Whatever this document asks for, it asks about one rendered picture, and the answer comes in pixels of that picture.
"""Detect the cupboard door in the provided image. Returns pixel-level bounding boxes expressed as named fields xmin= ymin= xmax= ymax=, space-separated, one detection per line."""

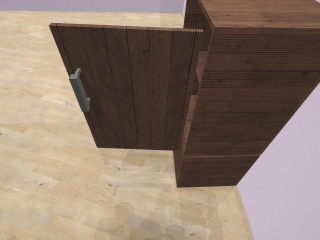
xmin=49 ymin=23 xmax=204 ymax=151

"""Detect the handle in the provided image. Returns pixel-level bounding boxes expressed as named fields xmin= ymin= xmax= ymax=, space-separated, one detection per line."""
xmin=69 ymin=68 xmax=91 ymax=112

